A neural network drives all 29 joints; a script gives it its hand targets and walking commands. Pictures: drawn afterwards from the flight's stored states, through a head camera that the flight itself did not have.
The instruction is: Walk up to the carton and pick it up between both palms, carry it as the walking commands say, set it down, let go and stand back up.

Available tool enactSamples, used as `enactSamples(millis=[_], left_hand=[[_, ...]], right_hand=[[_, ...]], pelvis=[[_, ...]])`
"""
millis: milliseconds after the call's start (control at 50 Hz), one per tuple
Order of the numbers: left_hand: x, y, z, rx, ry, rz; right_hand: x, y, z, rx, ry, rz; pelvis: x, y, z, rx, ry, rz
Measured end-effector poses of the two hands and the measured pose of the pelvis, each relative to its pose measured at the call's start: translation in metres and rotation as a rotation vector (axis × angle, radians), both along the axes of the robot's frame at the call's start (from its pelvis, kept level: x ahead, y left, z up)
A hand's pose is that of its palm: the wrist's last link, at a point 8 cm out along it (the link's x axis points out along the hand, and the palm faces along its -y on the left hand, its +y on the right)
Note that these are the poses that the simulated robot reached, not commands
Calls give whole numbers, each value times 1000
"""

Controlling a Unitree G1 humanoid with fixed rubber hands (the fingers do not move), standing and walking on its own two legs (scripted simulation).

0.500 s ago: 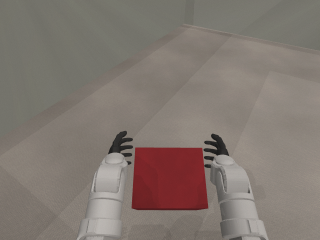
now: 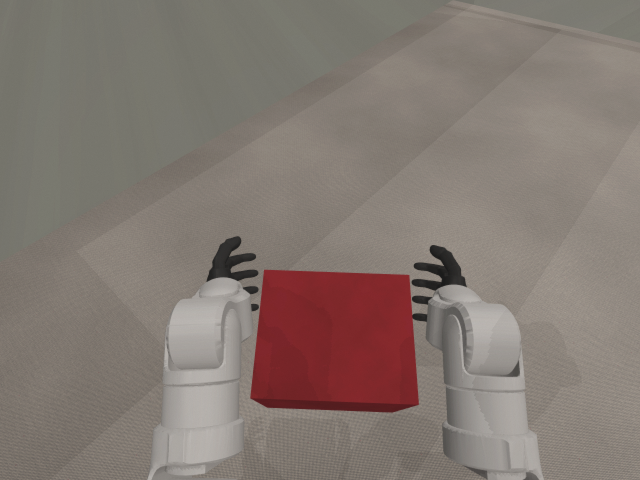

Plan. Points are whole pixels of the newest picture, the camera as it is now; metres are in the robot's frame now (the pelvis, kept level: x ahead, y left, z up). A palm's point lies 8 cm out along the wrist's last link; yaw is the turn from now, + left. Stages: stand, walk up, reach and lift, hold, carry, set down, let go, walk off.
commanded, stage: carry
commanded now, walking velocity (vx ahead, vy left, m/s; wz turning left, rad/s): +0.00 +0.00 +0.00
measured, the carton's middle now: (332, 346) +0.30 -0.01 -0.03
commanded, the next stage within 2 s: none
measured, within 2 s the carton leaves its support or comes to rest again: neither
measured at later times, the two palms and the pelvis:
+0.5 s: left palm (156, 337) +0.26 +0.18 +0.10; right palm (403, 329) +0.26 -0.08 +0.09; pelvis -0.03 +0.05 +0.00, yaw +1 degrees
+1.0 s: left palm (172, 337) +0.26 +0.17 +0.09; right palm (416, 332) +0.26 -0.09 +0.09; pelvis -0.03 +0.04 +0.00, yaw +0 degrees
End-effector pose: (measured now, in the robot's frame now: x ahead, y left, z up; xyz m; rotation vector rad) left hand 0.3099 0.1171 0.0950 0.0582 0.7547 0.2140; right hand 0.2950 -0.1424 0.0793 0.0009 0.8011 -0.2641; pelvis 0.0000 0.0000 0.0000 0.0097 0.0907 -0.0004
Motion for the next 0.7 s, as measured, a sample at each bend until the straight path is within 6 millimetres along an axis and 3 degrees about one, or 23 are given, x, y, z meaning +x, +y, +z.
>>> enactSamples(millis=[100, 260, 360, 700], left_hand=[[-9, 10, 2, -11, 7, -12], [-35, 49, -5, -27, 18, 42], [-48, 63, -1, -29, 24, 74], [-51, 53, 6, -19, 10, 10]], right_hand=[[-9, 9, 8, -11, 6, -14], [-19, 49, 10, -35, 17, 45], [-25, 62, 11, -39, 23, 80], [-45, 53, 17, -39, 10, 21]], pelvis=[[-7, 9, 2, 20, -13, 17], [-20, 31, 0, 4, -40, 17], [-27, 39, 1, -9, -46, 18], [-36, 45, 3, -15, -47, 11]])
